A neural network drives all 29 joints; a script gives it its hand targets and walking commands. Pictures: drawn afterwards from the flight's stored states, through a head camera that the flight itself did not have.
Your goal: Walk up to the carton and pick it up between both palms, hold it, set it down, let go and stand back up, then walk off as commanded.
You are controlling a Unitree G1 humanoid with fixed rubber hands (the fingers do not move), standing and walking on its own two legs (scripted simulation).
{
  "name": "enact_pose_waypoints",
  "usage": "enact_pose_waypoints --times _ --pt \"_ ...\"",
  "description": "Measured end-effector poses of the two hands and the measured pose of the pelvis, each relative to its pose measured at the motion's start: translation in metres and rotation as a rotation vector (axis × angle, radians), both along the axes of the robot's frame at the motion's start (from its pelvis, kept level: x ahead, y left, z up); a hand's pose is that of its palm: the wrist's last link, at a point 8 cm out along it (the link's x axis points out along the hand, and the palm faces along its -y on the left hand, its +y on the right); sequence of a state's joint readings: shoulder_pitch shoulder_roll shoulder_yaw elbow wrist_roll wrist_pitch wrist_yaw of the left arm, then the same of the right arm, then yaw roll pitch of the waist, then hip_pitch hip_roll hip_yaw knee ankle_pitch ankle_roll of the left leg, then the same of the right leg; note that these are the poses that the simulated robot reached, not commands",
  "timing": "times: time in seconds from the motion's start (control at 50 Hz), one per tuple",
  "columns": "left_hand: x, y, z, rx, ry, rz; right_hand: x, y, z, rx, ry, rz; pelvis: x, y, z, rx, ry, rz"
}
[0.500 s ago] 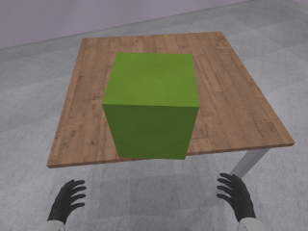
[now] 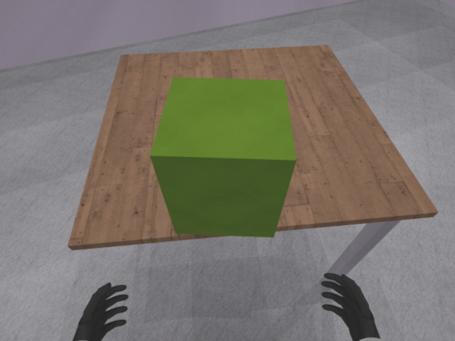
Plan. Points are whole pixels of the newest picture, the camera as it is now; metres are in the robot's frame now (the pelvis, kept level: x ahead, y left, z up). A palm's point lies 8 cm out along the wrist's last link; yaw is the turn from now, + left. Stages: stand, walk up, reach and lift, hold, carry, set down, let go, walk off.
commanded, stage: set down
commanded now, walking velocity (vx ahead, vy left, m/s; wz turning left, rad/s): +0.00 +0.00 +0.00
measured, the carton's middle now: (226, 162) +0.45 +0.01 +0.05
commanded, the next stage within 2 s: let go in 0.28 s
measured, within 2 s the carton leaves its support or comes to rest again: neither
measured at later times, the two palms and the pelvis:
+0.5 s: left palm (96, 338) +0.17 +0.24 -0.08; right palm out of the picture +0.14 -0.21 -0.08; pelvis +0.01 +0.00 +0.00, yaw +0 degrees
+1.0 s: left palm (78, 337) +0.18 +0.27 -0.07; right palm out of the picture +0.14 -0.26 -0.08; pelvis +0.01 +0.00 -0.01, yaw +0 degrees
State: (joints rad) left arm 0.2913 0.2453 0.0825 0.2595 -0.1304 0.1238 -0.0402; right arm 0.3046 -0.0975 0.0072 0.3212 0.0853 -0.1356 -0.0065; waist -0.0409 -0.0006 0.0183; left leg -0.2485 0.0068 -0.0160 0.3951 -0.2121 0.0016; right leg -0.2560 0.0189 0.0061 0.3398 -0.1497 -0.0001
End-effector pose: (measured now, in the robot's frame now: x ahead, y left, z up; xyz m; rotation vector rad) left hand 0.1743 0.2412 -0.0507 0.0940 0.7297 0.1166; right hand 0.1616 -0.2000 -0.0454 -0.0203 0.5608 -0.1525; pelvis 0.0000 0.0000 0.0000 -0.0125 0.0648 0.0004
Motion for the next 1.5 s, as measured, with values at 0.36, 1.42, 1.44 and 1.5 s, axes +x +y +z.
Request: enact_pose_waypoints --times 0.36,1.42,1.44,1.5 --pt "-0.003 0.002 -0.021 0.006 0.103 0.021 -0.022 -0.004 -0.031 -0.019 0.153 0.03 0.007 0.001 0.0 -0.001 0.01 0.0" --pt "-0.017 0.04 -0.023 0.176 0.066 -0.018 -0.042 -0.065 -0.047 -0.205 0.326 0.045 0.002 -0.001 -0.01 0.001 -0.062 0.002" --pt "-0.021 0.042 -0.023 0.186 0.076 -0.019 -0.047 -0.068 -0.049 -0.207 0.339 0.042 -0.001 -0.002 -0.011 0.002 -0.07 0.002" --pt "-0.036 0.046 -0.024 0.215 0.108 -0.02 -0.063 -0.077 -0.055 -0.209 0.369 0.036 -0.012 -0.006 -0.014 0.008 -0.096 0.002"
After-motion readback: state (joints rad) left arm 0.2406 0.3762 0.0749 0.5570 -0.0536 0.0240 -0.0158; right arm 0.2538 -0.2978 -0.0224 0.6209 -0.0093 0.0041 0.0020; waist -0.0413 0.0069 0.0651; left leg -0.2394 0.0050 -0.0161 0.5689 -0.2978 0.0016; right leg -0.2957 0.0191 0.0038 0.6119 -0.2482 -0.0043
